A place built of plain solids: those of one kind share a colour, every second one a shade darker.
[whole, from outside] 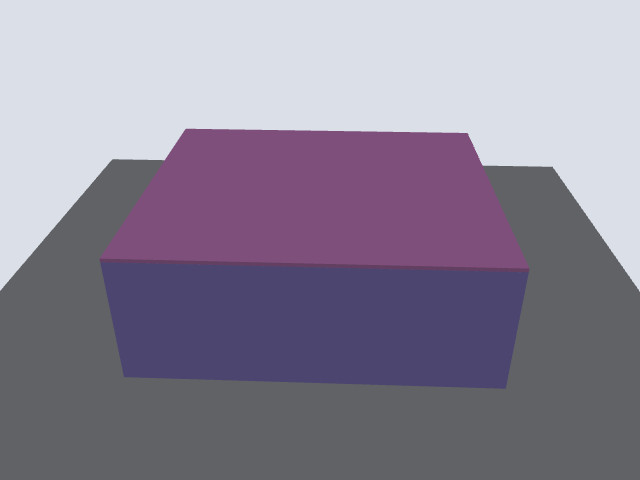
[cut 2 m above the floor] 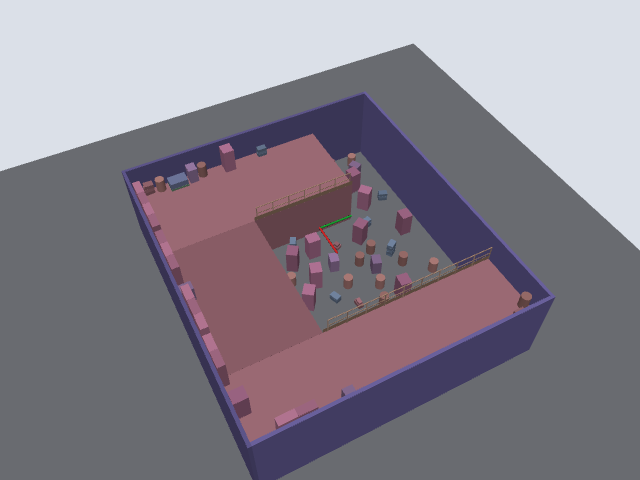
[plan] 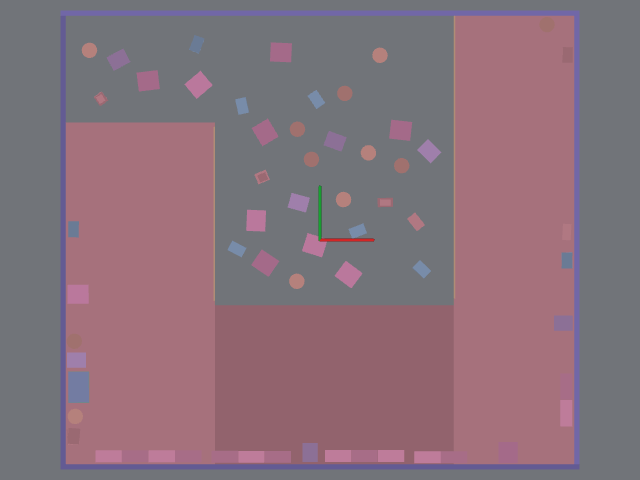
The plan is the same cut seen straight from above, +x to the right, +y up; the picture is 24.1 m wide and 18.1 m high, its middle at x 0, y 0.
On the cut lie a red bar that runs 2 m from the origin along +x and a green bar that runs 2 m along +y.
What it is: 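A closed shop hall without a stair; its walked floor is a deck 3.37 m over the shop floor, a U in plan, with 4 straight fronts toward the void, each bare or guarded by itself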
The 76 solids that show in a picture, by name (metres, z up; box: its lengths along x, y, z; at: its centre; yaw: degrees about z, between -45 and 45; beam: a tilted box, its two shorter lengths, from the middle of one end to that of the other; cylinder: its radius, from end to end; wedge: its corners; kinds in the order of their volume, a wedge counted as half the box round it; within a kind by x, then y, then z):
{
 "floor_1": {"box": [5.65, 12.9, 3.42], "at": [-6.78, -2.02, 1.66]},
 "floor_2": {"box": [9.0, 6.02, 3.42], "at": [0.54, -5.47, 1.66]},
 "floor_3": {"box": [4.57, 16.95, 3.42], "at": [7.32, 0.0, 1.66]},
 "wall_1": {"box": [0.2, 16.91, 7.06], "at": [-9.69, 0.0, 3.48]},
 "wall_2": {"box": [19.57, 0.2, 7.06], "at": [0.0, -8.55, 3.48]},
 "wall_3": {"box": [19.57, 0.2, 7.06], "at": [0.0, 8.55, 3.48]},
 "wall_4": {"box": [0.2, 16.91, 7.06], "at": [9.69, 0.0, 3.48]},
 "roof_1": {"box": [19.57, 17.31, 0.2], "at": [0.0, 0.0, 7.11]},
 "shelving_1": {"box": [1.0, 0.45, 2.1], "at": [-7.97, -8.15, 4.42]},
 "shelving_2": {"box": [1.0, 0.45, 2.1], "at": [-6.97, -8.15, 4.42]},
 "shelving_3": {"box": [1.0, 0.45, 2.1], "at": [-5.97, -8.15, 4.42]},
 "shelving_4": {"box": [1.0, 0.45, 2.1], "at": [-4.97, -8.15, 4.42]},
 "shelving_5": {"box": [1.0, 0.45, 2.1], "at": [-3.59, -8.18, 4.42]},
 "shelving_6": {"box": [1.0, 0.45, 2.1], "at": [-2.59, -8.18, 4.42]},
 "shelving_7": {"box": [1.0, 0.45, 2.1], "at": [-1.59, -8.18, 4.42]},
 "shelving_8": {"box": [1.0, 0.45, 2.1], "at": [0.68, -8.15, 4.42]},
 "shelving_9": {"box": [1.0, 0.45, 2.1], "at": [1.68, -8.15, 4.42]},
 "shelving_10": {"box": [1.0, 0.45, 2.1], "at": [2.68, -8.15, 4.42]},
 "shelving_11": {"box": [1.0, 0.45, 2.1], "at": [4.05, -8.19, 4.42]},
 "shelving_12": {"box": [1.0, 0.45, 2.1], "at": [5.05, -8.19, 4.42]},
 "shelving_13": {"box": [0.45, 1.0, 2.1], "at": [9.28, -6.53, 4.42]},
 "shelving_14": {"box": [0.45, 1.0, 2.1], "at": [9.28, -5.53, 4.42]},
 "cage_trolley_1": {"box": [0.8, 0.72, 1.66], "at": [-9.12, -2.05, 4.2], "yaw": 0.1},
 "cage_trolley_2": {"box": [0.8, 0.72, 1.71], "at": [-6.48, 6.0, 0.81], "yaw": 6.9},
 "cage_trolley_3": {"box": [0.8, 0.72, 1.71], "at": [-4.58, 5.85, 0.81], "yaw": 40.1},
 "cage_trolley_4": {"box": [0.72, 0.8, 1.71], "at": [-2.41, 0.73, 0.81], "yaw": -2.3},
 "cage_trolley_5": {"box": [0.8, 0.72, 1.71], "at": [-2.07, -0.87, 0.81], "yaw": -34.0},
 "cage_trolley_6": {"box": [0.72, 0.8, 1.71], "at": [-2.07, 4.06, 0.81], "yaw": 31.1},
 "cage_trolley_7": {"box": [0.8, 0.72, 1.71], "at": [-1.47, 7.08, 0.81], "yaw": -2.4},
 "cage_trolley_8": {"box": [0.8, 0.72, 1.71], "at": [-0.19, -0.2, 0.81], "yaw": -17.6},
 "cage_trolley_9": {"box": [0.8, 0.72, 1.71], "at": [1.08, -1.3, 0.81], "yaw": -36.8},
 "cage_trolley_10": {"box": [0.8, 0.72, 1.71], "at": [3.04, 4.14, 0.81], "yaw": -6.6},
 "cage_trolley_11": {"box": [0.72, 0.8, 1.66], "at": [7.09, -8.02, 4.2]},
 "bin_1": {"box": [0.72, 0.58, 1.06], "at": [-9.18, -4.53, 3.9]},
 "bin_2": {"box": [0.72, 0.58, 1.11], "at": [-7.6, 6.8, 0.51], "yaw": 28.0},
 "bin_3": {"box": [0.72, 0.58, 1.11], "at": [-0.8, 1.41, 0.51], "yaw": -15.2},
 "bin_4": {"box": [0.58, 0.72, 1.06], "at": [-0.37, -8.02, 3.9]},
 "bin_5": {"box": [0.72, 0.58, 1.11], "at": [0.57, 3.72, 0.51], "yaw": -20.2},
 "bin_6": {"box": [0.72, 0.58, 1.11], "at": [4.12, 3.35, 0.51], "yaw": -44.5},
 "bin_7": {"box": [0.72, 0.58, 1.06], "at": [9.18, -3.13, 3.9]},
 "drum_1": {"cylinder": 0.29, "from": [-9.26, -3.82, 3.37], "to": [-9.26, -3.82, 4.25]},
 "drum_2": {"cylinder": 0.29, "from": [-9.23, -6.65, 3.37], "to": [-9.23, -6.65, 4.25]},
 "drum_3": {"cylinder": 0.29, "from": [-8.69, 7.15, 0.0], "to": [-8.69, 7.15, 0.88]},
 "drum_4": {"cylinder": 0.29, "from": [-0.87, -1.56, 0.0], "to": [-0.87, -1.56, 0.88]},
 "drum_5": {"cylinder": 0.29, "from": [-0.85, 4.18, 0.0], "to": [-0.85, 4.18, 0.88]},
 "drum_6": {"cylinder": 0.29, "from": [-0.32, 3.04, 0.0], "to": [-0.32, 3.04, 0.88]},
 "drum_7": {"cylinder": 0.29, "from": [0.89, 1.53, 0.0], "to": [0.89, 1.53, 0.88]},
 "drum_8": {"cylinder": 0.29, "from": [0.94, 5.53, 0.0], "to": [0.94, 5.53, 0.88]},
 "drum_9": {"cylinder": 0.29, "from": [1.83, 3.29, 0.0], "to": [1.83, 3.29, 0.88]},
 "drum_10": {"cylinder": 0.29, "from": [2.26, 6.96, 0.0], "to": [2.26, 6.96, 0.88]},
 "drum_11": {"cylinder": 0.29, "from": [3.08, 2.8, 0.0], "to": [3.08, 2.8, 0.88]},
 "drum_12": {"cylinder": 0.29, "from": [8.56, 8.12, 3.37], "to": [8.56, 8.12, 4.25]},
 "carton_1": {"box": [0.45, 0.6, 0.25], "at": [-9.28, -7.4, 4.0], "yaw": -3.8},
 "carton_2": {"box": [0.25, 0.29, 0.29], "at": [-8.27, 5.32, 1.38], "yaw": 32.1},
 "carton_3": {"box": [0.36, 0.41, 0.41], "at": [-8.25, 5.32, 1.03], "yaw": 37.6},
 "carton_4": {"box": [0.47, 0.41, 0.3], "at": [-2.18, 2.38, 0.1], "yaw": 22.7},
 "carton_5": {"box": [0.33, 0.29, 0.18], "at": [-2.16, 2.36, 0.34], "yaw": 23.0},
 "carton_6": {"box": [0.41, 0.24, 0.2], "at": [2.46, 1.41, 0.38], "yaw": -0.5},
 "carton_7": {"box": [0.58, 0.35, 0.33], "at": [2.46, 1.42, 0.11], "yaw": 1.5},
 "carton_8": {"box": [0.39, 0.6, 0.47], "at": [3.62, 0.68, 0.18], "yaw": 38.4},
 "carton_9": {"box": [0.32, 0.61, 0.4], "at": [9.31, 0.3, 3.57], "yaw": -3.0},
 "carton_10": {"box": [0.38, 0.58, 0.41], "at": [9.34, 6.98, 4.39], "yaw": -0.2},
 "crate_1": {"box": [0.4, 0.6, 0.2], "at": [-9.3, 0.41, 3.87], "yaw": -0.2},
 "crate_2": {"box": [0.4, 0.6, 0.2], "at": [-4.65, 7.38, 0.5], "yaw": -20.5},
 "crate_3": {"box": [0.6, 0.4, 0.3], "at": [-3.13, -0.34, 1.05], "yaw": -28.1},
 "crate_4": {"box": [0.4, 0.6, 0.3], "at": [-2.94, 5.05, 0.45], "yaw": 12.4},
 "crate_5": {"box": [0.4, 0.6, 0.2], "at": [-0.14, 5.3, 0.9], "yaw": 34.3},
 "crate_6": {"box": [0.6, 0.4, 0.2], "at": [1.42, 0.33, 0.3], "yaw": 21.6},
 "crate_7": {"box": [0.6, 0.4, 0.3], "at": [3.85, -1.1, 0.45], "yaw": -44.4},
 "crate_8": {"box": [0.4, 0.6, 0.2], "at": [9.31, -0.78, 4.07], "yaw": -0.9},
 "load_1": {"box": [0.78, 1.17, 0.4], "at": [-9.1, -5.55, 3.71], "yaw": 0.3},
 "pallet_1": {"box": [0.8, 1.2, 0.14], "at": [-9.1, -5.55, 3.44]},
 "guard_rail_1": {"box": [0.05, 6.56, 0.04], "at": [-3.99, 0.99, 4.42]},
 "guard_rail_2": {"box": [0.012, 6.88, 0.32], "at": [-3.96, 0.98, 3.53]},
 "guard_rail_3": {"box": [0.012, 10.91, 0.32], "at": [5.05, 3.0, 3.53]},
 "guard_rail_4": {"box": [0.05, 10.66, 0.04], "at": [5.07, 3.12, 4.42]}
}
